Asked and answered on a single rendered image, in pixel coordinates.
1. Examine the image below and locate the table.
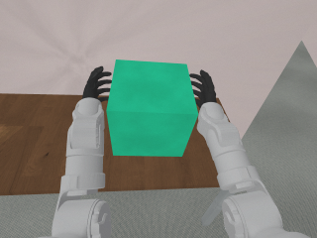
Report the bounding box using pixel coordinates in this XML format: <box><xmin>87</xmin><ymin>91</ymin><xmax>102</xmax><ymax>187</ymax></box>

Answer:
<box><xmin>0</xmin><ymin>93</ymin><xmax>235</xmax><ymax>226</ymax></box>

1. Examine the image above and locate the right robot upper arm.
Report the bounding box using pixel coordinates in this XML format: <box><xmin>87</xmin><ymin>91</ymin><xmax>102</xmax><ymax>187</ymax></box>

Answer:
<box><xmin>222</xmin><ymin>190</ymin><xmax>310</xmax><ymax>238</ymax></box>

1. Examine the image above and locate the right robot forearm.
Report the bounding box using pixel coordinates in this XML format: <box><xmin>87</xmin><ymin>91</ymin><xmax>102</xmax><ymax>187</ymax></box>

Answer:
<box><xmin>196</xmin><ymin>102</ymin><xmax>283</xmax><ymax>227</ymax></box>

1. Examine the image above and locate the left robot forearm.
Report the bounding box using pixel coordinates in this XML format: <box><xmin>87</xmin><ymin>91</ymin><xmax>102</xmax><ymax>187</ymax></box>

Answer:
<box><xmin>52</xmin><ymin>97</ymin><xmax>106</xmax><ymax>236</ymax></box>

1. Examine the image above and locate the robot right hand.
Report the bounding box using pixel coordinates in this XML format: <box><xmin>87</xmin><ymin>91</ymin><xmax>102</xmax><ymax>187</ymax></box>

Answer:
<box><xmin>189</xmin><ymin>69</ymin><xmax>217</xmax><ymax>110</ymax></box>

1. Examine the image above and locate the carton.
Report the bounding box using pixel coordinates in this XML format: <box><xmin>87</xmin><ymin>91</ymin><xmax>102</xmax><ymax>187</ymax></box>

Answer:
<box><xmin>106</xmin><ymin>59</ymin><xmax>199</xmax><ymax>157</ymax></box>

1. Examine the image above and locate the left robot upper arm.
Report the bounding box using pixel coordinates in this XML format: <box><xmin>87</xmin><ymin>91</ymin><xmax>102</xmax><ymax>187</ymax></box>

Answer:
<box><xmin>38</xmin><ymin>198</ymin><xmax>112</xmax><ymax>238</ymax></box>

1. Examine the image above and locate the robot left hand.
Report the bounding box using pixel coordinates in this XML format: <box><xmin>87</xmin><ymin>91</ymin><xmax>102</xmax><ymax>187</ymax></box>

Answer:
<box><xmin>82</xmin><ymin>65</ymin><xmax>112</xmax><ymax>102</ymax></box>

